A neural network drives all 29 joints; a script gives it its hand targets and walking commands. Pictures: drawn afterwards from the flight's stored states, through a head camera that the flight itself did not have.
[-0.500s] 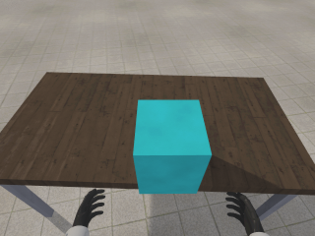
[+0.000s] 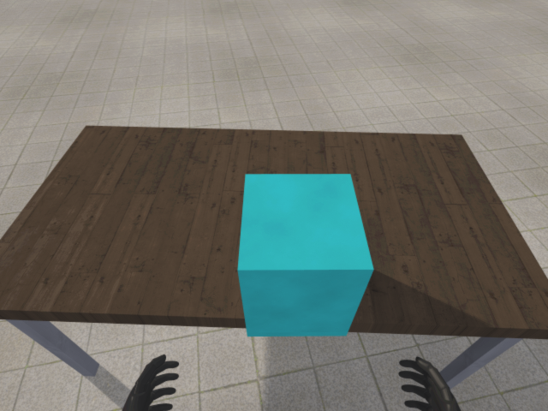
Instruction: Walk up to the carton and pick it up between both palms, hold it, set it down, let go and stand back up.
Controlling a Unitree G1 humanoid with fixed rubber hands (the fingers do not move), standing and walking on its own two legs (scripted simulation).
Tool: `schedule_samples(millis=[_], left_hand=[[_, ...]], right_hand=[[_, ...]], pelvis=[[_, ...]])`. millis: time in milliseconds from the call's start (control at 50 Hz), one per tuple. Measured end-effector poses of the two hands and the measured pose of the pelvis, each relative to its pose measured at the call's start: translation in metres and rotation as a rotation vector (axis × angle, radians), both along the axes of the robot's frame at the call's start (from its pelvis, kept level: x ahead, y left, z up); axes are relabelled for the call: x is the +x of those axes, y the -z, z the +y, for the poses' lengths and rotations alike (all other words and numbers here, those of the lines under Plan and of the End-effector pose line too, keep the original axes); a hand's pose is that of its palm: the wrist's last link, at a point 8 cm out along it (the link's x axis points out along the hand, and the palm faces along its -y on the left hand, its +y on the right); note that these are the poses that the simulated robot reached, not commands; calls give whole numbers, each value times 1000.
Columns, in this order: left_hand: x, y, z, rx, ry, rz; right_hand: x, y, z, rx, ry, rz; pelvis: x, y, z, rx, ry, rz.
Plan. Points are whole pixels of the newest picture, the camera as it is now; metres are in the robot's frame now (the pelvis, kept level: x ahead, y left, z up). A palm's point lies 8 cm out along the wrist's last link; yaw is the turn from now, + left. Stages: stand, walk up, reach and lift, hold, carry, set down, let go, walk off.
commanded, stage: set down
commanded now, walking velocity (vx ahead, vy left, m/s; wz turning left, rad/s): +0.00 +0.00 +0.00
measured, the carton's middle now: (297, 257) +0.41 -0.01 -0.07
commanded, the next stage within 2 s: let go in 0.04 s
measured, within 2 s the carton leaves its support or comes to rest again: neither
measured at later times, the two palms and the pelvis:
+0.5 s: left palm (146, 407) +0.15 +0.22 -0.08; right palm out of the picture +0.14 -0.23 -0.08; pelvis -0.01 -0.01 +0.00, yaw -1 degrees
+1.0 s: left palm out of the picture +0.04 +0.25 -0.13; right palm out of the picture +0.01 -0.24 -0.13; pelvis -0.01 +0.01 +0.00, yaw -1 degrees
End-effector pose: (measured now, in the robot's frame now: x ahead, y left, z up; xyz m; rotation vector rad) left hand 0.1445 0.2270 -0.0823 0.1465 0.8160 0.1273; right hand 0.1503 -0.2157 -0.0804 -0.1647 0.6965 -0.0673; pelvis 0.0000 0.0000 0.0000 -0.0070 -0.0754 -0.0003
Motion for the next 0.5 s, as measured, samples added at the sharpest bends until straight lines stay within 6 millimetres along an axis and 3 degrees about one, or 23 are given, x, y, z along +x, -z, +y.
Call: schedule_samples(millis=[120, 340, 500], left_hand=[[-5, 3, 3, 11, 3, 48], [9, -2, -4, 18, 35, 20], [8, 0, -9, 6, 31, 26]], right_hand=[[-7, 4, -4, -14, 2, 32], [-10, 2, -15, -26, 13, 18], [-13, 1, -18, -31, 16, 19]], pelvis=[[-4, 1, -1, 1, 0, 1], [-8, 1, -4, 4, 7, 0], [-9, 2, -5, 6, 11, 0]])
